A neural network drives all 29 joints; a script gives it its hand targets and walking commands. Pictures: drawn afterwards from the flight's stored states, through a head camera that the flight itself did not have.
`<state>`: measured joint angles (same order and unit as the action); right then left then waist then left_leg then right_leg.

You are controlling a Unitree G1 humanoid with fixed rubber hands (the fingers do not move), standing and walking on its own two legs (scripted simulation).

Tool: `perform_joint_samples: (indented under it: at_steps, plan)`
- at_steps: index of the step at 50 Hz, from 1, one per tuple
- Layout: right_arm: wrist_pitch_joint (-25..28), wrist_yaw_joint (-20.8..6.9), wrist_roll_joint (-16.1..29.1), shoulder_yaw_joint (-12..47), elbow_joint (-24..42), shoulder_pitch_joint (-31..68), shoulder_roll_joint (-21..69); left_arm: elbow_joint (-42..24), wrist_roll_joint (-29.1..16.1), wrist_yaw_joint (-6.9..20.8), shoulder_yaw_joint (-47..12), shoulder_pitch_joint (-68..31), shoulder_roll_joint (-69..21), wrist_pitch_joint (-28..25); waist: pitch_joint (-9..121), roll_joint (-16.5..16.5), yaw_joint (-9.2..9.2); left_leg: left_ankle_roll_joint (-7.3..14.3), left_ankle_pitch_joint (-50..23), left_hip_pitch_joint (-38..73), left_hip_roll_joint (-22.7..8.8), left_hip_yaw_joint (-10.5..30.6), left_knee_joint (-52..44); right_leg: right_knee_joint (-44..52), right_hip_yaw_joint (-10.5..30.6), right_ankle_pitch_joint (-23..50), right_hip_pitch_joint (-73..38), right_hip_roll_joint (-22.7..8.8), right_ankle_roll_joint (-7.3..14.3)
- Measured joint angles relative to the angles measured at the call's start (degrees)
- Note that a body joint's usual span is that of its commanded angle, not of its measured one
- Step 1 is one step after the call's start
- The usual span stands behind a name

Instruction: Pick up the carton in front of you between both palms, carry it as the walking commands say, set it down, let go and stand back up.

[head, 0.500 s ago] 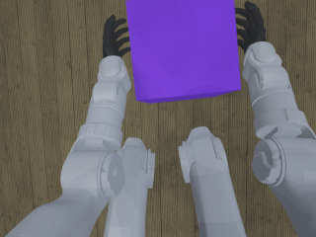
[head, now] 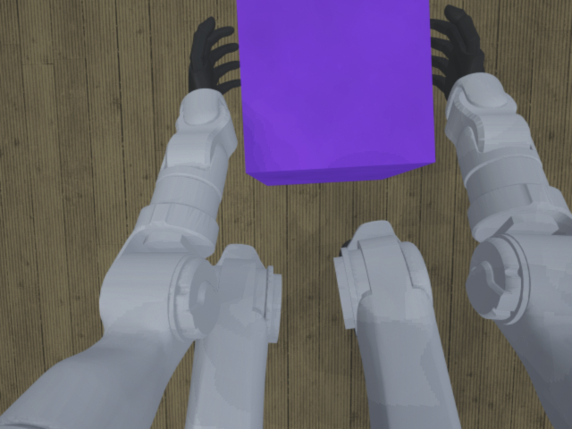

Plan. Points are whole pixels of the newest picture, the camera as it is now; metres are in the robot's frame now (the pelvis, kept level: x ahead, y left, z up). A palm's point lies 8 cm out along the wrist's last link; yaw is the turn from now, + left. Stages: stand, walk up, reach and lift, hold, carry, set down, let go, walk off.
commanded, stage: set down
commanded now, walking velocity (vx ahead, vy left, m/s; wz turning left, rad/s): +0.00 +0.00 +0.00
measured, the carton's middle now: (326, 108) +0.48 -0.09 -0.25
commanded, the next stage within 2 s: none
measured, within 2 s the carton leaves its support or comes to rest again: rests again in 0.68 s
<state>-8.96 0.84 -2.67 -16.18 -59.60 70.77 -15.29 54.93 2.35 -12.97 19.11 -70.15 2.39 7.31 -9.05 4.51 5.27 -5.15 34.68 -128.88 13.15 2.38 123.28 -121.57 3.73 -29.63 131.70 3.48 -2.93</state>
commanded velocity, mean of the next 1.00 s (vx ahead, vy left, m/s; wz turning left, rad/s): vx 0.00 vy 0.00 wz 0.00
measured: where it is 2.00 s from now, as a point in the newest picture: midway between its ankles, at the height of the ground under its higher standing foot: (304, 322)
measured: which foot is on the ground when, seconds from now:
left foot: down 0.00-1.00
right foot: down 0.00-1.00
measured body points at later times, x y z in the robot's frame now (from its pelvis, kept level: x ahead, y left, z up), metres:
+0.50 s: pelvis -0.01 +0.00 -0.01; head +0.33 -0.05 +0.28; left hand +0.53 +0.06 -0.16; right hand +0.49 -0.25 -0.17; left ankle +0.10 +0.11 -0.35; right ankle +0.12 -0.13 -0.35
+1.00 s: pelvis +0.00 -0.01 -0.02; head +0.36 -0.05 +0.25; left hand +0.53 +0.10 -0.20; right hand +0.48 -0.30 -0.21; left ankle +0.10 +0.11 -0.35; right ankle +0.12 -0.13 -0.35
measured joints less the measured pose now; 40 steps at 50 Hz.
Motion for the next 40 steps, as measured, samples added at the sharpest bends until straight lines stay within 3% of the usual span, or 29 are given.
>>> perform_joint_samples:
  at_steps: [20,31,35,40]
  plan:
    - [2.24,-4.09,-1.55,-1.48,-6.50,4.82,-2.45,6.34,2.81,5.60,1.99,-5.02,2.45,-1.80,-3.03,0.11,-0.28,0.84,-1.06,0.24,-1.36,-0.98,0.92,-0.87,-0.36,0.92,-0.38,-1.18,0.76]
    - [4.89,-4.42,-1.84,-2.57,-8.76,7.06,-3.86,7.73,4.03,7.81,1.83,-7.44,3.51,-3.65,-5.91,-0.49,-0.85,0.91,-0.88,0.99,-2.37,-1.27,1.74,-1.85,-0.77,0.95,-0.78,-1.84,1.47]
    - [7.33,-4.05,-0.07,-1.14,-11.37,7.19,-4.91,9.22,1.91,8.23,-1.71,-7.56,4.67,-4.41,-7.53,-0.98,-1.25,0.69,-0.32,1.53,-2.88,-1.39,2.29,-2.49,-0.94,0.55,-1.06,-2.04,1.70]
    - [10.99,-0.65,6.42,2.12,-12.85,4.28,-7.25,9.89,-5.66,5.31,-8.56,-5.01,7.59,-6.00,-10.09,-1.43,-1.39,0.80,0.56,1.91,-3.94,-1.58,2.96,-3.21,-1.55,-0.20,-1.20,-2.82,2.42]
